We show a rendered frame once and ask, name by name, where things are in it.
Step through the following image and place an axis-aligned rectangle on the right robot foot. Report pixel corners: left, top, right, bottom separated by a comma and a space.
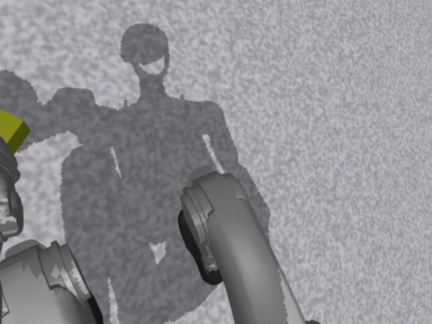
178, 209, 223, 285

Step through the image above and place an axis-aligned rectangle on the left robot arm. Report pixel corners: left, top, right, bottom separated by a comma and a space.
0, 137, 24, 324

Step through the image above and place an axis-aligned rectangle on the left robot foot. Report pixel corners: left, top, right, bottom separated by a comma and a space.
87, 291, 103, 324

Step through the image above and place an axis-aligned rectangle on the cube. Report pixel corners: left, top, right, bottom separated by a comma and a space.
0, 109, 31, 155

